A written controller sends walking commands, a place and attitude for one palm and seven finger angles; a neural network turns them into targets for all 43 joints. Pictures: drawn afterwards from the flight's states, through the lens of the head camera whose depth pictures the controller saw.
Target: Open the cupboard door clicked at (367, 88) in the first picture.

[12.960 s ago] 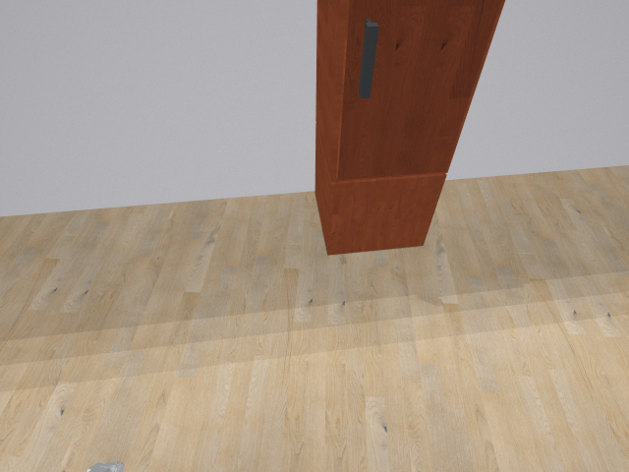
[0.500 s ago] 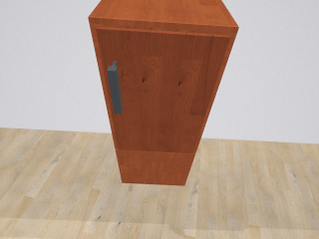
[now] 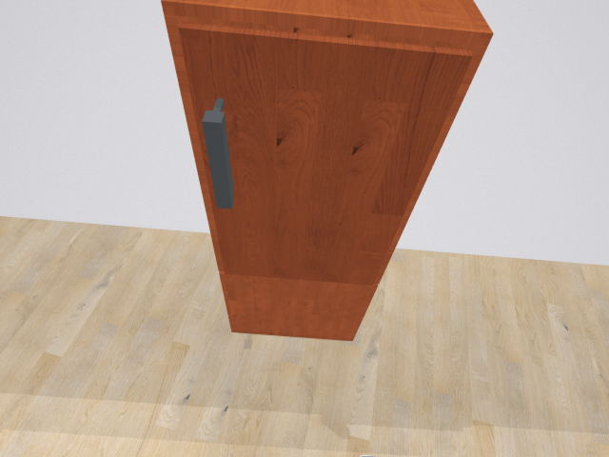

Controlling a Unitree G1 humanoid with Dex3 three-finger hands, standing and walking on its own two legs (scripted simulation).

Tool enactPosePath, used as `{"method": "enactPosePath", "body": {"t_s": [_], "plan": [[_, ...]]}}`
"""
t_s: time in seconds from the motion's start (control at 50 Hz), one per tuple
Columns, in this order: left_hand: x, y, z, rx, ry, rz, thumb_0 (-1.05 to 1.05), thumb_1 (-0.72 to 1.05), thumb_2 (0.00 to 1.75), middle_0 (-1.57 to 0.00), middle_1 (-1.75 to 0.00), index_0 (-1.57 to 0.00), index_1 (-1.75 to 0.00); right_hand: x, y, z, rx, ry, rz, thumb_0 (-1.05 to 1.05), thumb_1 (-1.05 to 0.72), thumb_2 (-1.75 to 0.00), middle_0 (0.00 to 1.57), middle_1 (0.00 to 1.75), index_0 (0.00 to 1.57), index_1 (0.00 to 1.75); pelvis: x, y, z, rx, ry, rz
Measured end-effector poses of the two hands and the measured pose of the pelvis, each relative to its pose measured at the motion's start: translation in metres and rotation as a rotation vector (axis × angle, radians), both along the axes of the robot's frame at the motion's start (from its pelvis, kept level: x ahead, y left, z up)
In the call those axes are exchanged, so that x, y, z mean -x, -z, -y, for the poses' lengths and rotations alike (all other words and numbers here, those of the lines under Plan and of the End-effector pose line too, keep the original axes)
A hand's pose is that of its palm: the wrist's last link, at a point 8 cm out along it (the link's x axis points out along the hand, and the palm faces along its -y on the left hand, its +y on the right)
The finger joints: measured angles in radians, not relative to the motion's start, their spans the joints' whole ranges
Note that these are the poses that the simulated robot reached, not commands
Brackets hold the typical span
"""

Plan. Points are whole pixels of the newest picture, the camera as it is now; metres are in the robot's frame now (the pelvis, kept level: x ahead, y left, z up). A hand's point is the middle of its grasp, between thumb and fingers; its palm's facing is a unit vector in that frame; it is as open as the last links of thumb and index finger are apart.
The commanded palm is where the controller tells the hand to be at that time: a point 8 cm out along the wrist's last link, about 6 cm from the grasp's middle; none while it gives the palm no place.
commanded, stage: come to a stop and stand still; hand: left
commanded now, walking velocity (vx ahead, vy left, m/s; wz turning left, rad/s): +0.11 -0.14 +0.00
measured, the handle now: (222, 156) +0.53 +0.16 +0.07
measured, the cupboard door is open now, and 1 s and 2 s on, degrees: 0 0 0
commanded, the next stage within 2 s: look again from close up in 0.98 s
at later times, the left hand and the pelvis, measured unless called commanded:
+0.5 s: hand out of the picture -0.02 +0.15 -0.17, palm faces +0.00 -0.99 -0.16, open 7.4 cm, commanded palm none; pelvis -0.01 +0.00 +0.01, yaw -1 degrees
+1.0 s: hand out of the picture -0.06 +0.12 -0.16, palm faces +0.04 -0.99 -0.13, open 7.4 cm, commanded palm none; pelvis -0.02 -0.02 +0.01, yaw -1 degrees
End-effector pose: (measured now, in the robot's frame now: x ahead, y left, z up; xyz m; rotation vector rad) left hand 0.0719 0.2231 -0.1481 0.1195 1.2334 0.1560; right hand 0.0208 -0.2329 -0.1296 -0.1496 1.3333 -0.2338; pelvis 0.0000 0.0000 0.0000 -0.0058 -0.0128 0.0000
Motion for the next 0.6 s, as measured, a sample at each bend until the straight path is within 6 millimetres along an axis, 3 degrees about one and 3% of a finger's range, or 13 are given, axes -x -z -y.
{"method": "enactPosePath", "body": {"t_s": [0.12, 0.22, 0.4, 0.6], "plan": [[0.025, -0.007, -0.015, 0.001, 0.006, -0.068, 0.0, 0.92, 0.89, -0.19, -0.3, -0.2, -0.3, -0.015, -0.011, -0.013, 0.012, -0.029, 0.054, 0.0, -0.92, -0.9, 0.2, 0.3, 0.2, 0.3, 0.0, -0.01, -0.01, 0.008, 0.007, -0.01], [0.047, -0.009, -0.014, 0.003, 0.012, -0.13, 0.0, 0.91, 0.89, -0.19, -0.3, -0.2, -0.3, -0.012, -0.007, -0.014, 0.001, -0.025, 0.048, 0.0, -0.93, -0.9, 0.2, 0.3, 0.2, 0.3, 0.0, -0.011, -0.011, 0.006, 0.013, -0.012], [0.083, -0.011, 0.007, 0.006, 0.03, -0.187, 0.0, 0.91, 0.89, -0.19, -0.3, -0.2, -0.3, 0.024, 0.004, -0.009, -0.038, 0.012, -0.025, 0.0, -0.93, -0.9, 0.2, 0.3, 0.2, 0.3, 0.008, -0.01, -0.002, -0.002, 0.028, 0.007], [0.109, -0.013, 0.035, 0.039, 0.012, -0.206, 0.0, 0.91, 0.89, -0.19, -0.3, -0.2, -0.3, 0.069, 0.006, -0.022, -0.107, 0.023, -0.122, 0.0, -0.91, -0.9, 0.2, 0.3, 0.2, 0.3, 0.016, -0.014, 0.01, -0.007, 0.019, 0.017]]}}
